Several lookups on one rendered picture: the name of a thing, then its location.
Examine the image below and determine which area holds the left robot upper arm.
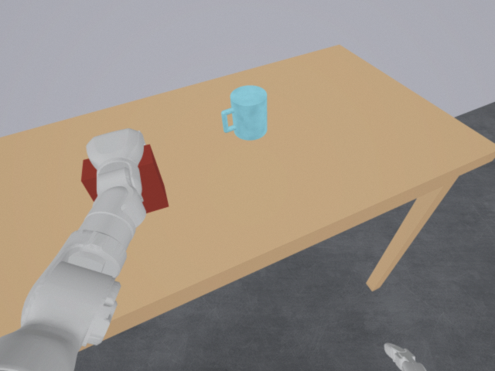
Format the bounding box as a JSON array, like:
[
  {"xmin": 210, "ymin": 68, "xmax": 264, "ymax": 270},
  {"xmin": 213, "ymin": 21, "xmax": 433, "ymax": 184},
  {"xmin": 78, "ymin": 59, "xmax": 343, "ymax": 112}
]
[{"xmin": 0, "ymin": 261, "xmax": 121, "ymax": 371}]

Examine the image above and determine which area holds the table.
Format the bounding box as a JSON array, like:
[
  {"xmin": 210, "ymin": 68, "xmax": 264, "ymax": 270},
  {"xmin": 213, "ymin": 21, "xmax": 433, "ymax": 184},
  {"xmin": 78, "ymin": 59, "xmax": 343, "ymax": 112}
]
[{"xmin": 0, "ymin": 45, "xmax": 495, "ymax": 351}]

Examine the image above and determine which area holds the robot left hand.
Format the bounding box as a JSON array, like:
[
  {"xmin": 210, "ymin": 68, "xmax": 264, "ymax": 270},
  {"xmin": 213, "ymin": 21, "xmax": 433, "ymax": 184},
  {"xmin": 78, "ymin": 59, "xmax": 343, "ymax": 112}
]
[{"xmin": 86, "ymin": 128, "xmax": 146, "ymax": 202}]

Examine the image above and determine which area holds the robot right hand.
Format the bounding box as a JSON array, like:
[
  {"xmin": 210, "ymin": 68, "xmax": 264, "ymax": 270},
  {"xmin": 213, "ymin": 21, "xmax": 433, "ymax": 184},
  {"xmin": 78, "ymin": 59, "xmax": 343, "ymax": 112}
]
[{"xmin": 384, "ymin": 343, "xmax": 426, "ymax": 371}]

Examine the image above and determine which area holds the robot left forearm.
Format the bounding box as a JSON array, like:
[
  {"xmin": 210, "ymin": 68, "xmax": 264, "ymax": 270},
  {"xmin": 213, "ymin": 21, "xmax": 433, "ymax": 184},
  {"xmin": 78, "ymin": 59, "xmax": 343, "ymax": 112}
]
[{"xmin": 21, "ymin": 158, "xmax": 146, "ymax": 327}]

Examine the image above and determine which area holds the sponge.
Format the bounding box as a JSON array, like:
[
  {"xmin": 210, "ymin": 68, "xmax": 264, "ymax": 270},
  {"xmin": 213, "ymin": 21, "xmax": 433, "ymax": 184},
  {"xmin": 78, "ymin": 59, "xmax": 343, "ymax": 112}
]
[{"xmin": 81, "ymin": 145, "xmax": 169, "ymax": 213}]

